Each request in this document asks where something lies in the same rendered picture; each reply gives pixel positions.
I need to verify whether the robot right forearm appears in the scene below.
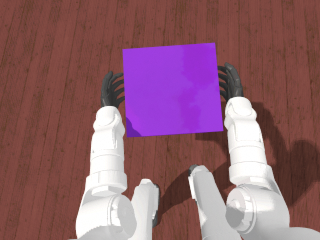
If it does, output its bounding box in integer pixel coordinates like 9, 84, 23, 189
224, 96, 290, 216

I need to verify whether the right robot upper arm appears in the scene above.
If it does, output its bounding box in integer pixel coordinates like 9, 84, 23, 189
225, 186, 320, 240

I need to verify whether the left robot hand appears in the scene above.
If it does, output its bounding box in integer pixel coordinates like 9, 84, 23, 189
100, 71, 125, 109

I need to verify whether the robot left forearm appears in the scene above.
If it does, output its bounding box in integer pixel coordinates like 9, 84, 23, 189
75, 106, 128, 235

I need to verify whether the left robot upper arm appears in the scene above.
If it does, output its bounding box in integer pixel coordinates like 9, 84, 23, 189
68, 194, 137, 240

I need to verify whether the left robot thigh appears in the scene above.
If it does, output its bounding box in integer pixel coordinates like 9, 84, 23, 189
128, 183, 159, 240

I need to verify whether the right robot hand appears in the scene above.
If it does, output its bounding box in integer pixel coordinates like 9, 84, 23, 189
217, 62, 244, 104

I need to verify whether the robot left shin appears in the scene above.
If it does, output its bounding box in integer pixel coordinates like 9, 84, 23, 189
134, 178, 156, 220

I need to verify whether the carton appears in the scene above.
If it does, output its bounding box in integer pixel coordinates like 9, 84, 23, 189
122, 42, 224, 138

